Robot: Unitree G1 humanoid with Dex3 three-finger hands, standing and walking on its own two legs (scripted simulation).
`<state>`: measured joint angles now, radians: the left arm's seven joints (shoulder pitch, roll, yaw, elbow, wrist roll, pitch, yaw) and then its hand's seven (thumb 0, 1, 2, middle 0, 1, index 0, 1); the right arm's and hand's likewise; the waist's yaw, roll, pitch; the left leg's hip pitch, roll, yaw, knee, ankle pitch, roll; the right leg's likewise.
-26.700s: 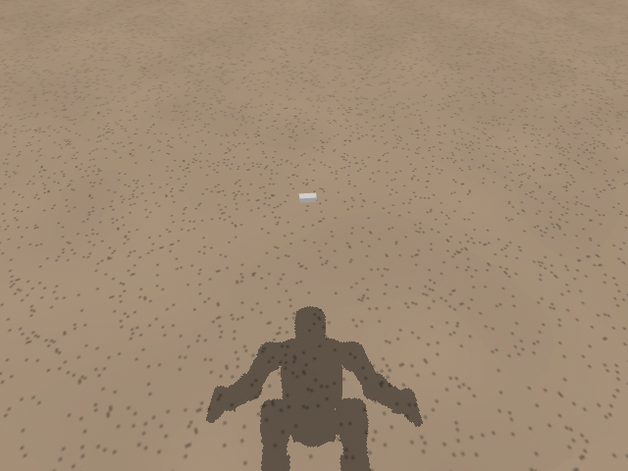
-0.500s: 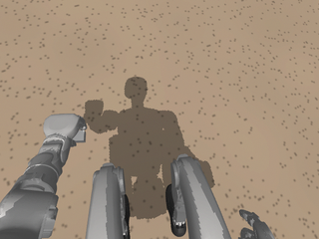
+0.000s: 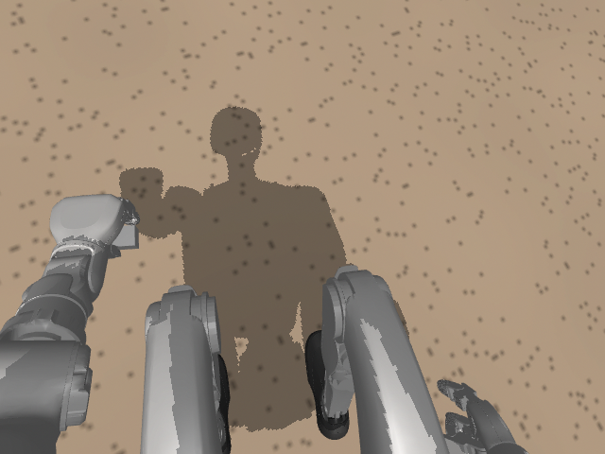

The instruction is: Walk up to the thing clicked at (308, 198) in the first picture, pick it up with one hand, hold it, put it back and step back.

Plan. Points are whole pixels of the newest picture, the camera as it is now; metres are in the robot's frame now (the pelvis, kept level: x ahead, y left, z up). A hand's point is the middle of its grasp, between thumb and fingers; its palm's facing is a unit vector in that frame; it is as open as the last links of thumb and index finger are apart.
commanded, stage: crouch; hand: left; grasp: from above
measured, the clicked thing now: (109, 238) +0.41 +0.26 -0.23
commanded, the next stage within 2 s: lower in 0.32 s
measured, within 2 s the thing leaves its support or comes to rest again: rests again in 1.42 s
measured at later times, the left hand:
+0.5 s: hand (112, 243) +0.41 +0.25 -0.23, palm faces -0.47 -0.04 -0.88, open 6.3 cm
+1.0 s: hand (127, 246) +0.41 +0.25 -0.30, palm faces -0.46 -0.06 -0.89, open 6.3 cm
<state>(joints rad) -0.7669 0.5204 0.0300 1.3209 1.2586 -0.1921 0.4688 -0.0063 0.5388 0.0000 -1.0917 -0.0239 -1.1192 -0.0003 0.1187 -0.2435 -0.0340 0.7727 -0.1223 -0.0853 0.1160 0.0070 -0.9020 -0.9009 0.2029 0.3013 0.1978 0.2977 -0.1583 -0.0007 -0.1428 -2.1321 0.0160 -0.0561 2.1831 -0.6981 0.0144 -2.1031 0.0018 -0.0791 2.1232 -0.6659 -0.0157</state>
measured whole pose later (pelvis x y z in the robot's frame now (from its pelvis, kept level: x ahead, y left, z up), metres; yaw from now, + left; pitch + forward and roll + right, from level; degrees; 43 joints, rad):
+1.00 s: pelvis +0.00 +0.00 -0.09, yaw -3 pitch +33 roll -7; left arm -0.86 0.65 0.13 1.57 1.34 -0.24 0.64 -0.01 0.53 0.06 -1.05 -0.09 -1.07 -0.06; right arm 0.09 -0.27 0.04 0.82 -0.21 -0.15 0.21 0.01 -0.91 -0.90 0.20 0.30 0.20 0.30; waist -0.24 -0.04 -0.03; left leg -2.34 0.02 -0.10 2.49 -0.72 0.02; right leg -2.30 0.01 -0.12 2.39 -0.67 -0.01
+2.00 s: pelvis +0.00 +0.01 -0.11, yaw -7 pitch +28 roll -11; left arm -0.89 0.80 0.18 1.74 1.30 -0.27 0.72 0.00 0.53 0.09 -1.01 -0.12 -1.06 -0.09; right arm 0.07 -0.31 0.16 0.80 -0.29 -0.26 0.35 0.01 -0.91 -0.90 0.20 0.30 0.19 0.30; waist -0.32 -0.08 0.09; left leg -2.35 0.03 -0.18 2.58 -0.74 0.02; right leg -2.28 0.03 -0.19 2.42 -0.65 0.00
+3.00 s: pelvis +0.00 +0.01 -0.10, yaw -8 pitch +27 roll -12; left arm -0.87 0.81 0.12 1.73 1.33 -0.29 0.76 0.00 -0.04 0.61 -0.41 -0.68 -0.45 -0.64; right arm 0.07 -0.32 0.19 0.81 -0.30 -0.30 0.37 0.01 -0.89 -0.90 0.20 0.30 0.20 0.30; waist -0.32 -0.10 0.09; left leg -2.33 0.03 -0.20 2.58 -0.74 0.02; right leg -2.25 0.04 -0.21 2.40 -0.64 0.01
